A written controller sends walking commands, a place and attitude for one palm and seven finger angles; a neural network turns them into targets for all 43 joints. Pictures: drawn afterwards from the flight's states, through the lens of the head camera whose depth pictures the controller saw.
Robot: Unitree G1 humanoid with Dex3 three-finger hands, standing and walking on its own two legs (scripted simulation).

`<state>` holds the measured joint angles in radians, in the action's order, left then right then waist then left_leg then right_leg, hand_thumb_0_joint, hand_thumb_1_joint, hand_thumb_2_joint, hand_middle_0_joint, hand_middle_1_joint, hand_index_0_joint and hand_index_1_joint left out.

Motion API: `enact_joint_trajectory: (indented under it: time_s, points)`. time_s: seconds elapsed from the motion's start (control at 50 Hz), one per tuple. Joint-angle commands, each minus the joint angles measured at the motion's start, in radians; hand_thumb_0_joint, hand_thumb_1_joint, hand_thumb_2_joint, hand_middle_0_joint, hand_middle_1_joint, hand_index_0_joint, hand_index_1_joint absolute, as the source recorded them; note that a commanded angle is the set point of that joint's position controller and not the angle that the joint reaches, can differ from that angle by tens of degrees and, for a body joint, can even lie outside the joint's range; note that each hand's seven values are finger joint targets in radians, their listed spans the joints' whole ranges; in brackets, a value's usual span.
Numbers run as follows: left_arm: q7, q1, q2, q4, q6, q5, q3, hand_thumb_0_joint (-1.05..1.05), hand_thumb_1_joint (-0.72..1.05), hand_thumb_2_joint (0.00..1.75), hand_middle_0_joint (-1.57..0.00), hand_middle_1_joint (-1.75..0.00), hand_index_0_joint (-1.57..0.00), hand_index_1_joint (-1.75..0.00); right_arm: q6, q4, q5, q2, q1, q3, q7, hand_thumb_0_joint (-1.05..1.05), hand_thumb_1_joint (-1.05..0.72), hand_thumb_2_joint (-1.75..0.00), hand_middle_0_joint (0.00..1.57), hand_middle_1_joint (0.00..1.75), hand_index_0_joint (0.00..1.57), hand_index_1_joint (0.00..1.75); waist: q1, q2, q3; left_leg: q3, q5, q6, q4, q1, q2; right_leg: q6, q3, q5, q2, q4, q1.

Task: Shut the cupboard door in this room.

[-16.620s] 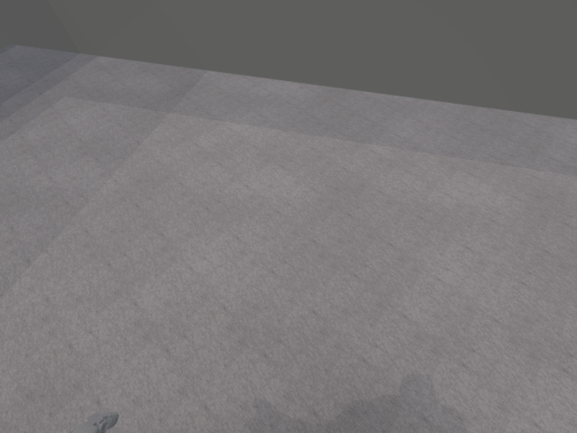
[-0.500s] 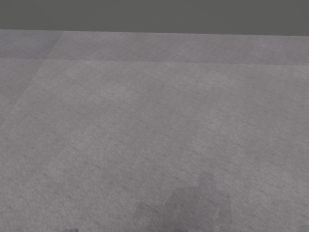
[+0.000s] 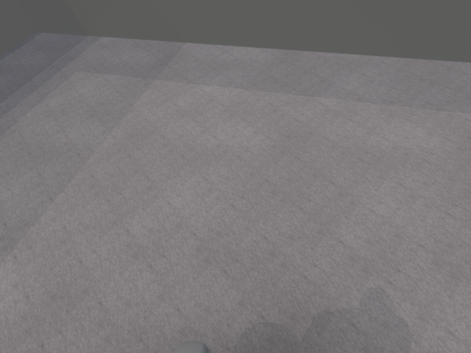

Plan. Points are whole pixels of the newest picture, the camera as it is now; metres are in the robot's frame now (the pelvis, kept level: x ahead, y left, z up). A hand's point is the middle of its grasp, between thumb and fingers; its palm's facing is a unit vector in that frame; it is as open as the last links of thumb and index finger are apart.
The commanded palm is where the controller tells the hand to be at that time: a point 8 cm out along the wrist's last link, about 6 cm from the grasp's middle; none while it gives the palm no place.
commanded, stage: turn or walk to find it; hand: left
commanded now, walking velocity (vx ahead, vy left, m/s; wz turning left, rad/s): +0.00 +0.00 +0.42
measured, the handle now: out of the picture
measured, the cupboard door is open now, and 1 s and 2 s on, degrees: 84 84 84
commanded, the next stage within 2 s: stand and wait in 0.42 s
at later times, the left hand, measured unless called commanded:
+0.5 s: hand out of the picture -0.01 +0.27 -0.17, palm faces +0.25 -0.94 -0.24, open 7.4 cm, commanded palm none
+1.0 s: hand out of the picture -0.03 +0.20 -0.16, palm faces +0.10 -0.96 -0.25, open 7.3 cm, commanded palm none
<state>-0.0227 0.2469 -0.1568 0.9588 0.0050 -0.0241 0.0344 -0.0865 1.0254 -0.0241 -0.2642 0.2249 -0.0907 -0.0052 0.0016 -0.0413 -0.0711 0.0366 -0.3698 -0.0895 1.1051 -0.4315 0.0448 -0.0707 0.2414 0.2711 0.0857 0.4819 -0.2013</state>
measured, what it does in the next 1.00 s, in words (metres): steps on the spot: left foot, then right foot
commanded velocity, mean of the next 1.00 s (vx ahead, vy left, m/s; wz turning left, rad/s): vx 0.00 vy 0.00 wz -0.12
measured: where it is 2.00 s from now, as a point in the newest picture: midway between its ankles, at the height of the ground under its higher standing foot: outside the picture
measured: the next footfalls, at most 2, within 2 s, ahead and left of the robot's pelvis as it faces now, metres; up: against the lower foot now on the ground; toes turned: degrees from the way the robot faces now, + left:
left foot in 0.22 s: -0.01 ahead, +0.16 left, +0.00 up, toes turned +11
right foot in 0.66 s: +0.04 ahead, -0.08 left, +0.00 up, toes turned +5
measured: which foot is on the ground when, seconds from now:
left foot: up 0.00-0.20, down 0.22-0.68, up 0.70-1.00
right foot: down 0.00-0.22, up 0.24-0.64, down 0.66-1.00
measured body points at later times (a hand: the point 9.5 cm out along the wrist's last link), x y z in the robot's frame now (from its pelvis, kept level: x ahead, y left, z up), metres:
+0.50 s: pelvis -0.03 +0.05 +0.00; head -0.01 +0.06 +0.45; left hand -0.03 +0.31 -0.15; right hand +0.11 -0.17 -0.14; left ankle -0.05 +0.15 -0.74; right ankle -0.01 -0.11 -0.67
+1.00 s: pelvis -0.05 +0.00 +0.00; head +0.00 -0.01 +0.45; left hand -0.03 +0.25 -0.14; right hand +0.01 -0.26 -0.16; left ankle -0.09 +0.16 -0.69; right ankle +0.00 -0.09 -0.74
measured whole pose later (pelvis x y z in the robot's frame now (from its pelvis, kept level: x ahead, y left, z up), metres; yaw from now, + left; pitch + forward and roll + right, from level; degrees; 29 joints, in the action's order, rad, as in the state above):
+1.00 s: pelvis -0.05 +0.00 +0.00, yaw +2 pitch +0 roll +2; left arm 0.00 0.24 -0.17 1.01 0.04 -0.03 0.06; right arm -0.06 1.03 -0.02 -0.24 0.19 -0.08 0.03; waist -0.02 -0.02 -0.09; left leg 0.00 -0.42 -0.06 0.89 -0.36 0.03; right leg -0.04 -0.05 0.17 -0.03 0.45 -0.28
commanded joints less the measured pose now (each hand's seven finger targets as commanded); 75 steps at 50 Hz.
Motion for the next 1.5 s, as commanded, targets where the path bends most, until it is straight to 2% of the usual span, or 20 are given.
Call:
enact_joint_trajectory:
  time_s: [0.0, 0.12, 0.18, 0.2, 0.22, 0.24, 0.34, 0.5, 0.6, 0.66, 0.7, 0.78, 0.94, 1.04, 1.1, 1.12, 1.14, 1.16, 1.26, 1.48]
  points:
    - [-0.014, 0.072, -0.210, -0.033, -0.018, -0.004, 0.047, 0.00, 0.90, 0.90, -0.20, -0.30, -0.20, -0.30, 0.030, -0.095, 0.008, -0.025, -0.085, 0.010, -0.004, 0.00, -0.90, -0.90, 0.20, 0.30, 0.20, 0.30, -0.050, 0.200, 0.061, -0.038, -0.072, 0.012, -0.128, -0.072, 0.008, -0.070, -0.228, -0.363, 0.287, -0.158, 0.141]
    - [-0.010, 0.058, -0.251, -0.012, -0.008, -0.008, 0.061, 0.00, 0.90, 0.90, -0.20, -0.30, -0.20, -0.30, 0.051, -0.113, 0.019, -0.017, -0.096, 0.024, -0.002, 0.00, -0.90, -0.90, 0.20, 0.30, 0.20, 0.30, -0.042, 0.222, 0.105, -0.107, -0.077, 0.044, -0.399, 0.081, 0.000, -0.078, -0.189, -0.383, 0.314, -0.088, 0.116]
    - [-0.004, 0.038, -0.230, -0.011, 0.004, 0.008, 0.060, 0.00, 0.90, 0.90, -0.20, -0.30, -0.20, -0.30, 0.069, -0.095, 0.016, -0.059, -0.013, 0.015, -0.004, 0.00, -0.90, -0.90, 0.20, 0.30, 0.20, 0.30, 0.019, 0.095, 0.146, -0.079, 0.197, 0.073, -0.712, 0.347, 0.024, 0.036, -0.083, -0.226, 0.240, 0.106, -0.051]
    - [0.001, 0.042, -0.177, -0.036, 0.011, 0.015, 0.052, 0.00, 0.90, 0.90, -0.20, -0.30, -0.20, -0.30, 0.078, -0.099, 0.007, -0.154, 0.018, -0.007, 0.001, 0.00, -0.90, -0.90, 0.20, 0.30, 0.20, 0.30, 0.038, -0.181, 0.152, 0.216, 0.380, 0.158, -0.785, 0.454, 0.232, 0.114, -0.024, 0.076, 0.109, 0.307, -0.262]
    - [0.000, -0.019, -0.143, -0.072, 0.021, 0.010, 0.031, 0.00, 0.90, 0.90, -0.20, -0.30, -0.20, -0.30, 0.067, -0.094, 0.007, -0.216, 0.045, -0.020, 0.009, 0.00, -0.90, -0.90, 0.20, 0.30, 0.20, 0.30, 0.058, -0.271, 0.109, 0.336, 0.599, 0.262, -0.815, 0.409, 0.368, 0.142, -0.086, 0.381, 0.038, 0.470, -0.364]
    - [0.001, -0.044, -0.166, -0.077, 0.029, 0.006, 0.036, 0.00, 0.90, 0.90, -0.20, -0.30, -0.20, -0.30, 0.062, -0.091, 0.003, -0.210, 0.037, -0.016, 0.011, 0.00, -0.90, -0.90, 0.20, 0.30, 0.20, 0.30, 0.054, -0.157, 0.093, 0.275, 0.523, 0.300, -0.806, 0.336, 0.384, 0.127, -0.148, 0.352, 0.054, 0.556, -0.335]
    - [0.013, -0.031, -0.167, -0.029, 0.031, 0.006, 0.044, 0.00, 0.90, 0.90, -0.20, -0.30, -0.20, -0.30, 0.079, -0.117, 0.006, -0.128, -0.075, 0.012, 0.028, 0.00, -0.90, -0.90, 0.20, 0.30, 0.20, 0.30, -0.003, -0.097, 0.038, 0.139, 0.599, 0.234, -0.781, 0.302, 0.190, 0.152, -0.202, 0.141, 0.028, 0.634, -0.339]
    - [0.004, -0.053, -0.109, -0.024, 0.026, 0.011, 0.011, 0.00, 0.90, 0.90, -0.20, -0.30, -0.20, -0.30, 0.092, -0.076, 0.004, -0.083, -0.003, 0.014, 0.033, 0.00, -0.90, -0.90, 0.20, 0.30, 0.20, 0.30, 0.010, -0.107, 0.101, 0.130, 0.594, 0.255, -0.771, 0.353, 0.186, 0.152, -0.210, 0.161, -0.001, 0.406, -0.225]
    - [0.004, 0.045, -0.113, 0.036, 0.005, 0.010, 0.003, 0.00, 0.90, 0.90, -0.20, -0.30, -0.20, -0.30, 0.092, -0.032, 0.009, -0.071, -0.011, 0.014, 0.036, 0.00, -0.90, -0.90, 0.20, 0.30, 0.20, 0.30, -0.034, -0.065, 0.100, 0.057, 0.437, 0.180, -0.665, 0.277, 0.147, 0.129, -0.175, -0.081, -0.031, -0.044, 0.028]
    - [-0.001, 0.042, -0.253, 0.037, -0.008, 0.002, 0.030, 0.00, 0.90, 0.90, -0.20, -0.30, -0.20, -0.30, 0.078, -0.058, 0.018, 0.022, -0.011, 0.029, 0.030, 0.00, -0.90, -0.90, 0.20, 0.30, 0.20, 0.30, -0.022, 0.285, 0.004, -0.096, -0.122, 0.062, -0.418, 0.029, -0.017, -0.027, -0.531, -0.409, 0.272, -0.176, 0.071]
    - [-0.002, 0.015, -0.238, 0.022, -0.002, 0.004, 0.046, 0.00, 0.90, 0.90, -0.20, -0.30, -0.20, -0.30, 0.049, -0.062, 0.010, -0.018, -0.042, 0.016, 0.036, 0.00, -0.90, -0.90, 0.20, 0.30, 0.20, 0.30, -0.039, 0.348, -0.028, -0.024, -0.178, 0.072, -0.237, 0.053, 0.007, -0.111, -0.581, -0.195, 0.249, -0.252, -0.086]
    - [-0.003, -0.037, -0.196, -0.008, 0.011, 0.006, 0.059, 0.00, 0.90, 0.90, -0.20, -0.30, -0.20, -0.30, 0.049, -0.030, 0.008, -0.014, -0.008, 0.006, 0.027, 0.00, -0.90, -0.90, 0.20, 0.30, 0.20, 0.30, -0.011, 0.171, -0.010, -0.034, -0.042, 0.060, -0.088, -0.002, 0.005, -0.084, -0.493, -0.118, 0.157, -0.224, -0.053]
    - [0.006, 0.032, -0.222, -0.007, 0.010, 0.001, 0.077, 0.00, 0.90, 0.90, -0.20, -0.30, -0.20, -0.30, 0.058, -0.082, 0.011, -0.028, -0.071, 0.007, 0.033, 0.00, -0.90, -0.90, 0.20, 0.30, 0.20, 0.30, -0.055, 0.202, 0.097, -0.034, -0.061, 0.036, -0.232, -0.018, -0.009, -0.100, -0.586, -0.167, 0.135, -0.190, 0.072]
    - [0.008, -0.012, -0.249, -0.025, 0.022, -0.003, 0.087, 0.00, 0.90, 0.90, -0.20, -0.30, -0.20, -0.30, 0.073, -0.093, 0.022, -0.024, -0.032, 0.013, 0.042, 0.00, -0.90, -0.90, 0.20, 0.30, 0.20, 0.30, -0.031, 0.204, 0.133, -0.042, -0.062, 0.052, -0.454, 0.115, -0.037, -0.095, -0.632, -0.252, 0.110, -0.140, 0.029]
    - [0.010, -0.067, -0.214, -0.049, 0.033, 0.013, 0.076, 0.00, 0.90, 0.90, -0.20, -0.30, -0.20, -0.30, 0.094, -0.066, 0.026, -0.059, 0.080, 0.009, 0.055, 0.00, -0.90, -0.90, 0.20, 0.30, 0.20, 0.30, 0.036, 0.097, 0.161, -0.015, 0.101, 0.078, -0.745, 0.431, 0.016, 0.000, -0.563, -0.118, 0.009, -0.015, -0.206]
    - [0.018, -0.064, -0.157, -0.068, 0.036, 0.022, 0.065, 0.00, 0.90, 0.90, -0.20, -0.30, -0.20, -0.30, 0.101, -0.080, 0.013, -0.131, 0.075, -0.003, 0.055, 0.00, -0.90, -0.90, 0.20, 0.30, 0.20, 0.30, 0.043, -0.148, 0.138, 0.214, 0.035, 0.135, -0.876, 0.486, 0.227, 0.049, -0.434, 0.060, -0.115, 0.181, -0.372]
    - [0.022, -0.070, -0.152, -0.077, 0.043, 0.013, 0.063, 0.00, 0.90, 0.90, -0.20, -0.30, -0.20, -0.30, 0.090, -0.109, 0.009, -0.189, 0.022, -0.014, 0.053, 0.00, -0.90, -0.90, 0.20, 0.30, 0.20, 0.30, 0.028, -0.273, 0.069, 0.305, 0.084, 0.200, -0.907, 0.358, 0.395, 0.097, -0.302, 0.285, -0.142, 0.389, -0.416]
    - [0.024, -0.080, -0.184, -0.079, 0.050, 0.004, 0.072, 0.00, 0.90, 0.90, -0.20, -0.30, -0.20, -0.30, 0.082, -0.138, 0.006, -0.171, -0.030, -0.005, 0.050, 0.00, -0.90, -0.90, 0.20, 0.30, 0.20, 0.30, 0.016, -0.159, 0.022, 0.277, 0.079, 0.232, -0.898, 0.215, 0.404, 0.106, -0.328, 0.260, -0.105, 0.515, -0.359]
    - [0.044, -0.029, -0.166, -0.041, 0.058, -0.003, 0.080, 0.00, 0.90, 0.90, -0.20, -0.30, -0.20, -0.30, 0.100, -0.153, 0.003, -0.088, -0.080, 0.013, 0.054, 0.00, -0.90, -0.90, 0.20, 0.30, 0.20, 0.30, -0.034, -0.077, -0.012, 0.002, 0.382, 0.193, -0.816, 0.264, 0.227, 0.141, -0.273, 0.104, -0.078, 0.749, -0.405]
    - [0.049, -0.176, -0.124, -0.123, 0.046, 0.004, 0.046, 0.00, 0.90, 0.90, -0.20, -0.30, -0.20, -0.30, 0.094, -0.103, -0.002, -0.116, 0.066, -0.020, 0.036, 0.00, -0.90, -0.90, 0.20, 0.30, 0.20, 0.30, 0.049, -0.149, 0.063, -0.106, 0.683, 0.230, -0.683, 0.428, 0.301, 0.137, -0.156, 0.191, -0.035, 0.357, -0.289]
